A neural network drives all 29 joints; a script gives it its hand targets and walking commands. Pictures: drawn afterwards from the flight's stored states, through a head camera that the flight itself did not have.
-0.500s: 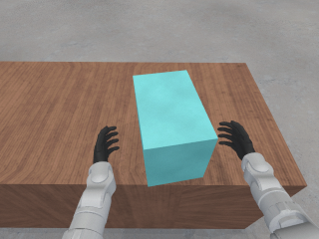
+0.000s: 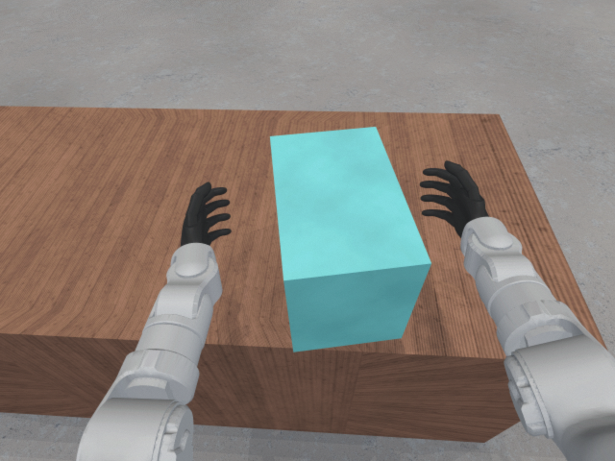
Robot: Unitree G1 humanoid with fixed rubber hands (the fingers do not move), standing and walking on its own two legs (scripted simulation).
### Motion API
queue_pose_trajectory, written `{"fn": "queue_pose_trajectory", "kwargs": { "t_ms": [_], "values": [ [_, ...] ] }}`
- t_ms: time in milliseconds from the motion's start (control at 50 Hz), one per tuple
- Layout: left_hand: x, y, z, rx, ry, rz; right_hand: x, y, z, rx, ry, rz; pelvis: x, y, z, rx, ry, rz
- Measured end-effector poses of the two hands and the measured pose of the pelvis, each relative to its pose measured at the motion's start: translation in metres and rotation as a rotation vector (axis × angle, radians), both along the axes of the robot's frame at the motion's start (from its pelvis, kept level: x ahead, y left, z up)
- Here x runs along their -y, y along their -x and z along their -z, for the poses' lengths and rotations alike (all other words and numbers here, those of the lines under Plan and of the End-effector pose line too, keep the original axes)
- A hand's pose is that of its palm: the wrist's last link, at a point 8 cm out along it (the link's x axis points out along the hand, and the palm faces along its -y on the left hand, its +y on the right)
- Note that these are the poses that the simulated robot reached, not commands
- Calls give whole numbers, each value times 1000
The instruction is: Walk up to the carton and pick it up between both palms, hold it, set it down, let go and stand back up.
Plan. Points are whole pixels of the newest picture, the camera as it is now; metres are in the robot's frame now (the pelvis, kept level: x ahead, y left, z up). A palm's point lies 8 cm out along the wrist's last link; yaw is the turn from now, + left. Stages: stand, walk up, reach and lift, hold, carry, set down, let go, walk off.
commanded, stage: reach and lift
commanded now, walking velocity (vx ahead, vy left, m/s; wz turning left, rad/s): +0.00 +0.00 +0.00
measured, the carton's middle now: (335, 237) +0.50 +0.02 -0.04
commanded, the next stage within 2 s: none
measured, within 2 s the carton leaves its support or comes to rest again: neither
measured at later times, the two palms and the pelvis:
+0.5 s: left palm (199, 206) +0.42 +0.21 +0.10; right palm (466, 178) +0.49 -0.15 +0.12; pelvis +0.00 +0.01 +0.00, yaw -1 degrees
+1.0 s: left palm (210, 247) +0.41 +0.21 +0.02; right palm (438, 214) +0.49 -0.13 +0.05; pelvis +0.00 +0.01 -0.02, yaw -1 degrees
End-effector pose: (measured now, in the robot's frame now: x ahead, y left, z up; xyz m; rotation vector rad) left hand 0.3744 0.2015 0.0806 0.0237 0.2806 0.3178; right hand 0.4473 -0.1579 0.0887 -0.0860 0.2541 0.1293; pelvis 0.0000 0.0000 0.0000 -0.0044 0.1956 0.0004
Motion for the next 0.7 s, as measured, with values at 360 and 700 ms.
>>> {"fn": "queue_pose_trajectory", "kwargs": {
  "t_ms": [360, 700],
  "values": [
    [-10, -38, -22, -11, -21, 6, -11, -37, -25, -5, -39, 54, -12, 1, 4, -95, 15, -3],
    [-7, -34, 18, -49, 12, 11, -12, -37, 6, -48, -9, 48, -12, 1, 6, -146, 7, 13]
  ]
}}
